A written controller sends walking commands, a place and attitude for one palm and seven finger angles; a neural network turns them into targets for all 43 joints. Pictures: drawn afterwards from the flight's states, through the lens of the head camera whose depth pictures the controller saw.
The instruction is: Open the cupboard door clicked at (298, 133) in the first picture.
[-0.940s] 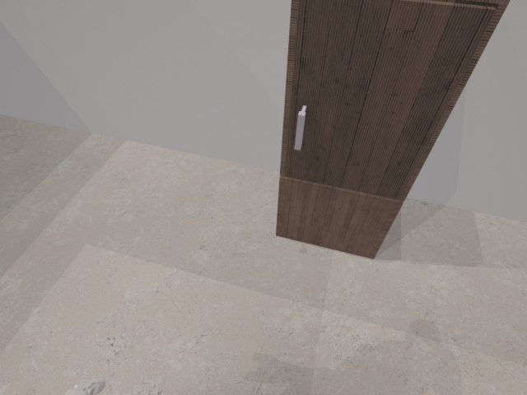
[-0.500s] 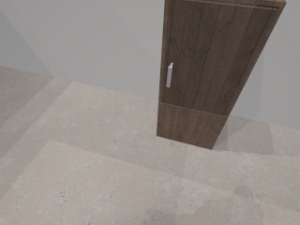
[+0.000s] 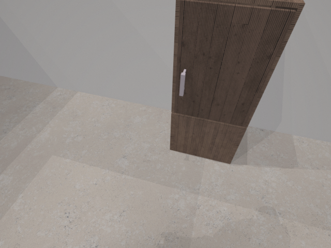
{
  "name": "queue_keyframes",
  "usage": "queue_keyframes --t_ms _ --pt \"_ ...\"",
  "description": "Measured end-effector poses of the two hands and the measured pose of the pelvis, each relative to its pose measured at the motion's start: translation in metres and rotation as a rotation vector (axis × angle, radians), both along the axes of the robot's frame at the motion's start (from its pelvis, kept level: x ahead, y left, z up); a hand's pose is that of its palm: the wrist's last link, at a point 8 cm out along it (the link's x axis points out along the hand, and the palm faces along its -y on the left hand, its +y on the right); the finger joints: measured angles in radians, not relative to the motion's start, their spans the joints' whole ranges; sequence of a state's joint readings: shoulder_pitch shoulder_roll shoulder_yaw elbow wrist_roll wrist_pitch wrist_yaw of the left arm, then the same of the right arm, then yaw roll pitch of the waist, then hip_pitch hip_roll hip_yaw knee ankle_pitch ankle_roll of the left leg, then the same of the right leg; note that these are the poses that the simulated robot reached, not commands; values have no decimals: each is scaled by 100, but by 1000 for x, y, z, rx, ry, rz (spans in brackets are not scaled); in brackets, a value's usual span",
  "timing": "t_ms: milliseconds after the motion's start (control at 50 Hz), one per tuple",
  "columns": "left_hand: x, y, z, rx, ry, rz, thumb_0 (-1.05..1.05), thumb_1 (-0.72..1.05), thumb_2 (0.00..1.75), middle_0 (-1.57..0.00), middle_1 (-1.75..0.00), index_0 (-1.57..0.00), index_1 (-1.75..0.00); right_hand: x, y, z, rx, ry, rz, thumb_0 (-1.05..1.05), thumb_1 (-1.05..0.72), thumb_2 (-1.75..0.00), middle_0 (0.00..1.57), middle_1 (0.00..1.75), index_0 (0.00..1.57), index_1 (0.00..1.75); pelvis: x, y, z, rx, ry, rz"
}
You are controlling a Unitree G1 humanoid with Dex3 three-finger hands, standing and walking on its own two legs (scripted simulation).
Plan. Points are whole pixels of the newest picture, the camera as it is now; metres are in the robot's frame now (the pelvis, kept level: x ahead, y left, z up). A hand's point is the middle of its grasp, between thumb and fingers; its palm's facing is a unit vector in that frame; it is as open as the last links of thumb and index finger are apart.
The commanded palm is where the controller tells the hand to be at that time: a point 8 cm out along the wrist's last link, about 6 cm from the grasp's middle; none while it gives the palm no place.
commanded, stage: look at it before walking up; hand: left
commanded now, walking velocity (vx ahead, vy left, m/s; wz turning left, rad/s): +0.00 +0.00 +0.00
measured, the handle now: (183, 82) +0.87 -0.04 -0.11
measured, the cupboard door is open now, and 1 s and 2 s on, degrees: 0 0 0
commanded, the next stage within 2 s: turn to face it in 0.60 s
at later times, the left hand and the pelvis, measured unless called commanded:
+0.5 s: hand out of the picture +0.07 +0.25 -0.16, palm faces -0.03 -0.94 -0.33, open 7.4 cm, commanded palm none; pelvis +0.00 +0.00 +0.00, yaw +0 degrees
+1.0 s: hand out of the picture +0.08 +0.23 -0.17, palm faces -0.08 -0.95 -0.30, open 7.4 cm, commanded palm none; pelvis +0.00 +0.01 -0.01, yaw -5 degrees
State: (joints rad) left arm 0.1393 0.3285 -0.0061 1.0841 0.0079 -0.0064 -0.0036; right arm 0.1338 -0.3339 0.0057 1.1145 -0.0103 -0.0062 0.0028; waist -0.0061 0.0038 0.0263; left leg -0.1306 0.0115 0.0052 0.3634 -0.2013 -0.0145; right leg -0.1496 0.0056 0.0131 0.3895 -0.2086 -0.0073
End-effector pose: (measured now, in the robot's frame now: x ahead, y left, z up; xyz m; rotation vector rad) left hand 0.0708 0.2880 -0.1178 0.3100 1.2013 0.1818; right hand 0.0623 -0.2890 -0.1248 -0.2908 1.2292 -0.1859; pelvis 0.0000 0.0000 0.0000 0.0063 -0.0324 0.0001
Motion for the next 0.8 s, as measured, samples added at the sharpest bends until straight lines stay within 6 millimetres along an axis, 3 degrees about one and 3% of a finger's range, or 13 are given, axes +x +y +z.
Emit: queue_keyframes --t_ms 360,800 --pt "-4 2 -3 -5 23 0 0 91 90 -21 -30 -21 -30 -1 2 1 -3 9 -3 0 -91 -90 20 30 20 30 1 2 1 -1 6 -4" --pt "6 9 -1 5 19 -1 0 91 90 -21 -30 -21 -30 20 4 4 -9 -20 4 0 -91 -90 20 30 20 30 8 6 1 -1 9 -13"
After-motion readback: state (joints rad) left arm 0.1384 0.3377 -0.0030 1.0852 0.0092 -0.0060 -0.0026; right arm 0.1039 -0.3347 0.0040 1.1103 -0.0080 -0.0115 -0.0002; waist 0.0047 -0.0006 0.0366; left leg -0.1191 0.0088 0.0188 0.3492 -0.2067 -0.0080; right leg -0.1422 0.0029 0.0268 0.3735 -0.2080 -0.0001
